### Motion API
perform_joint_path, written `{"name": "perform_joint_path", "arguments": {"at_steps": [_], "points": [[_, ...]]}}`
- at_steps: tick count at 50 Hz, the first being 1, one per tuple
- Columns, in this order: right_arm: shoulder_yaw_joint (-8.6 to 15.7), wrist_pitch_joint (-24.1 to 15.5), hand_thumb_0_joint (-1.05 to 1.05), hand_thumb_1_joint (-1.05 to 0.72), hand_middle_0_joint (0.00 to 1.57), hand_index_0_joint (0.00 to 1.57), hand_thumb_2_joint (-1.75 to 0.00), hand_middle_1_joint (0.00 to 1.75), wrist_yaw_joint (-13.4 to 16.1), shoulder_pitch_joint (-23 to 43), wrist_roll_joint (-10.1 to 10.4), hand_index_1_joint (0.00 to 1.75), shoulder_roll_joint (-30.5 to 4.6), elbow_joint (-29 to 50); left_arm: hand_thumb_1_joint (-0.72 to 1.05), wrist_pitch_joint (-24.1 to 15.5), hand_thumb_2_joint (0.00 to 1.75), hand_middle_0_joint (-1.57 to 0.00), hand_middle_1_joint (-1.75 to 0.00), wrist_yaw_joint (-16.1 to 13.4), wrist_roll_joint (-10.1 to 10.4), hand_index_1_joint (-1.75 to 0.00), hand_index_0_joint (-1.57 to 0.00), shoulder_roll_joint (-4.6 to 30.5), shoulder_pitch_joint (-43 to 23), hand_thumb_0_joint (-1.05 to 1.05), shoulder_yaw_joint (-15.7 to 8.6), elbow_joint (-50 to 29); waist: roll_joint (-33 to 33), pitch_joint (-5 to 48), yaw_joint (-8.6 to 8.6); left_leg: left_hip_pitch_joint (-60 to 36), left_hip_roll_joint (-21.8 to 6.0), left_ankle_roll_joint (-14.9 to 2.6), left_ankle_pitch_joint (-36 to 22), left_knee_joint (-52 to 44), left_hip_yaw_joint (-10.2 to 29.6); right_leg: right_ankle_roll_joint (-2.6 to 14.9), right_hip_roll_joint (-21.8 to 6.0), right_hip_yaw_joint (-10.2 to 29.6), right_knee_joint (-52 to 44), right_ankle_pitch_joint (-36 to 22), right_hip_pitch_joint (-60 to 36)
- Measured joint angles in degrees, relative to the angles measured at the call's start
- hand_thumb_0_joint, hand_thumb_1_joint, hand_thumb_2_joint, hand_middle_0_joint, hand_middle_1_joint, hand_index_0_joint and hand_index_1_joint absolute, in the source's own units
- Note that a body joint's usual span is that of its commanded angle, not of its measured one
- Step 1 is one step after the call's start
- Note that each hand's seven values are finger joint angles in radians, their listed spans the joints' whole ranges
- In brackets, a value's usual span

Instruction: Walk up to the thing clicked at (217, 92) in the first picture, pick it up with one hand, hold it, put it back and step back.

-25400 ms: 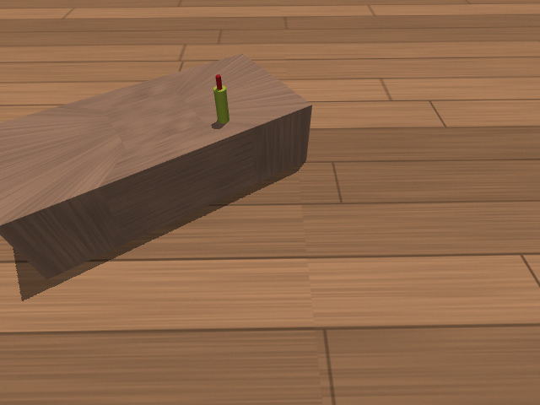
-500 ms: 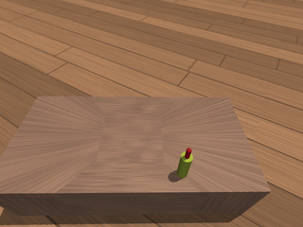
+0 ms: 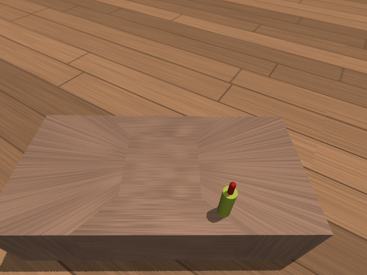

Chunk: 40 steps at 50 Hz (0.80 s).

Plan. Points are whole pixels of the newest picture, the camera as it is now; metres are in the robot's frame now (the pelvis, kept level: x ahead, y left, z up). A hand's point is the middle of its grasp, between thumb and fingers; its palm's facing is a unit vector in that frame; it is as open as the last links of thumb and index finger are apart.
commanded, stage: stand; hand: right
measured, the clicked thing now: (228, 198) +0.45 -0.17 -0.31
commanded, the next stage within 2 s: none
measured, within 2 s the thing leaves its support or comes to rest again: neither
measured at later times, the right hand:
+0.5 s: hand out of the picture +0.08 -0.26 -0.16, palm faces -0.04 +0.93 -0.36, open 7.6 cm
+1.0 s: hand out of the picture +0.07 -0.25 -0.16, palm faces -0.05 +0.94 -0.35, open 7.4 cm
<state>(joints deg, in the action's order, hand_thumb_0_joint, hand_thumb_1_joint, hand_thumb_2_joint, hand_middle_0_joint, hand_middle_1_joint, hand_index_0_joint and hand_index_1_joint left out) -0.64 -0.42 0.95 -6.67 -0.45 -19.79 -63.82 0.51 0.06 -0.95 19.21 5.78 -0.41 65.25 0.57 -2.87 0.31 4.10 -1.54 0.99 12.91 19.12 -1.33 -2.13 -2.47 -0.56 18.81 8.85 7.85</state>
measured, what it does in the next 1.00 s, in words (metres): stands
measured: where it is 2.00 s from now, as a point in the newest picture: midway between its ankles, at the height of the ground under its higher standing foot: outside the picture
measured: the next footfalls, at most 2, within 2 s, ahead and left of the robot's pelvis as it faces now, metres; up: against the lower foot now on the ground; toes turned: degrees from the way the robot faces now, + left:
none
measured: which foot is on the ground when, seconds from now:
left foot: down 0.00-1.00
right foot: down 0.00-1.00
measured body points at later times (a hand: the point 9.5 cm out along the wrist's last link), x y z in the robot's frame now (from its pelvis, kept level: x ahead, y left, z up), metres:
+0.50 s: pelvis +0.00 +0.00 +0.00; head +0.01 +0.00 +0.45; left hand +0.07 +0.30 -0.14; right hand +0.08 -0.30 -0.13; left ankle -0.03 +0.13 -0.75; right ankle +0.02 -0.14 -0.75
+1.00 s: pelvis +0.00 +0.00 +0.00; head +0.01 +0.00 +0.45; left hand +0.06 +0.30 -0.13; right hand +0.08 -0.30 -0.13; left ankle -0.03 +0.13 -0.75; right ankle +0.02 -0.14 -0.75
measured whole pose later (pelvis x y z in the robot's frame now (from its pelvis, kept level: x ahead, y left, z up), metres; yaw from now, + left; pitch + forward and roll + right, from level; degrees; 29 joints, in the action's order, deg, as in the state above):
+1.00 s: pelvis +0.00 +0.00 +0.00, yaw +1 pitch -2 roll +0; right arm -0.5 -0.4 0.2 -7.4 -0.4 -20.1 -64.2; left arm 0.1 0.5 -0.8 19.6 6.7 -0.5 65.2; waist 0.0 -2.8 0.3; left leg 3.8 -1.2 1.0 12.2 18.1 -0.3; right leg -2.0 -2.8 -1.6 18.1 8.7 7.2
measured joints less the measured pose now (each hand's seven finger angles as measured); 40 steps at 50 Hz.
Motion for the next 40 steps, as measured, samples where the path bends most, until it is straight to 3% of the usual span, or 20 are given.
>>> {"name": "perform_joint_path", "arguments": {"at_steps": [10, 15, 19, 26, 40], "points": [[0.06, 0.2, 0.0, -0.23, 0.19, 0.19, -0.69, 0.27, -0.29, -0.11, 0.03, 0.27, -0.15, -0.33, 0.91, -0.19, 0.9, -0.2, -0.3, 0.08, 0.02, -0.3, -0.21, 0.05, 0.15, 0.01, -0.01, 0.28, -0.3, -0.09, -0.14, -0.19, -0.15, 0.13, -0.04, -0.4, 0.35, 0.13, 0.13, -0.39, -0.57, 0.0, -0.41], [0.03, 0.28, 0.0, -0.57, 0.2, 0.2, -0.81, 0.29, -0.33, -0.12, 0.03, 0.29, -0.23, -0.36, 0.91, -0.25, 0.9, -0.2, -0.3, 0.08, 0.05, -0.3, -0.21, 0.0, 0.16, 0.01, -0.02, 0.27, -0.42, -0.06, -0.2, -0.22, -0.2, 0.17, -0.06, -0.44, 0.53, 0.16, 0.17, -0.57, -0.8, -0.06, -0.6], [0.04, 0.31, 0.0, -0.74, 0.2, 0.2, -0.86, 0.3, -0.4, -0.16, 0.02, 0.29, -0.26, -0.35, 0.91, -0.32, 0.9, -0.2, -0.3, 0.08, 0.07, -0.3, -0.21, 0.04, 0.14, 0.01, -0.03, 0.2, -0.39, 0.04, -0.21, -0.27, -0.18, 0.19, -0.14, -0.54, 0.64, 0.18, 0.14, -0.69, -0.88, -0.09, -0.7], [0.11, 0.3, 0.0, -0.87, 0.21, 0.2, -0.89, 0.3, -0.55, -0.26, 0.0, 0.29, -0.3, -0.3, 0.91, -0.4, 0.9, -0.2, -0.3, 0.19, 0.02, -0.3, -0.21, 0.14, 0.2, 0.01, -0.11, 0.03, -0.37, 0.17, -0.2, -0.16, -0.12, 0.16, -0.26, -0.63, 0.77, 0.19, 0.08, -0.82, -0.96, -0.15, -0.64], [0.11, 0.11, 0.0, -0.9, 0.21, 0.2, -0.89, 0.3, -0.65, -0.69, -0.01, 0.3, -0.26, -0.32, 0.91, -0.37, 0.9, -0.2, -0.3, 0.31, 0.15, -0.3, -0.21, 0.29, 0.51, 0.01, -0.17, -0.13, -0.36, 0.17, -0.1, -0.29, 0.17, 0.06, -0.51, -0.87, 0.93, 0.1, -0.22, -0.95, -0.85, -0.14, -0.7]]}}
